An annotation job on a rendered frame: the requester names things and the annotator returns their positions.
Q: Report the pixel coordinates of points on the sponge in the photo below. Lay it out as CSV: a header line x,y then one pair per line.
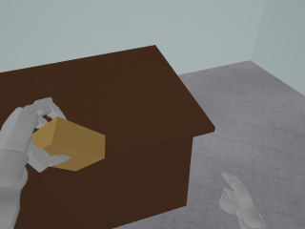
x,y
62,137

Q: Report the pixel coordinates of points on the right robot hand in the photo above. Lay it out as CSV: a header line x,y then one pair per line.
x,y
233,201

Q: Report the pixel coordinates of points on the left robot hand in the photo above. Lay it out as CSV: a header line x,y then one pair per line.
x,y
16,133

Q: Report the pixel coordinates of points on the table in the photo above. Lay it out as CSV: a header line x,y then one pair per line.
x,y
149,119

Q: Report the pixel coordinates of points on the left robot forearm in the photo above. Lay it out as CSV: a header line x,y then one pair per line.
x,y
13,177

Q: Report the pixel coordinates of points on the right robot forearm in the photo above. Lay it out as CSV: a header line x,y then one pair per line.
x,y
249,218

